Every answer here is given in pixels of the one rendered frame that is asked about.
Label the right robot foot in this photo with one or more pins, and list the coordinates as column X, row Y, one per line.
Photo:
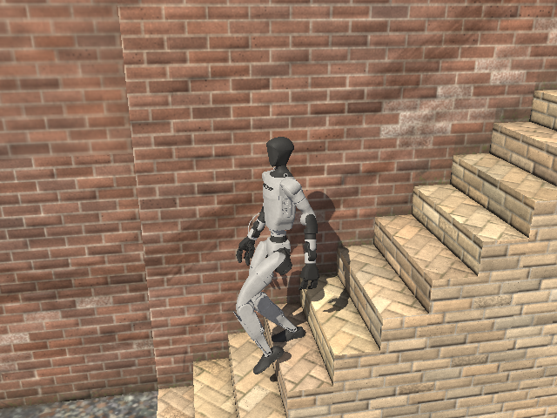
column 286, row 335

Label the right robot hand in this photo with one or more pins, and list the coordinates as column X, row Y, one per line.
column 247, row 245

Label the left robot hand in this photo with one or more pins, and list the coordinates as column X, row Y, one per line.
column 309, row 272

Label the left robot forearm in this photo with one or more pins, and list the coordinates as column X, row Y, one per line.
column 310, row 245

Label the robot left upper arm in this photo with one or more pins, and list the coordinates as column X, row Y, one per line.
column 293, row 189

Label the right robot forearm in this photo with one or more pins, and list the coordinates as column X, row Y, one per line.
column 258, row 226

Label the robot head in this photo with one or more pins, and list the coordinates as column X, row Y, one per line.
column 279, row 151

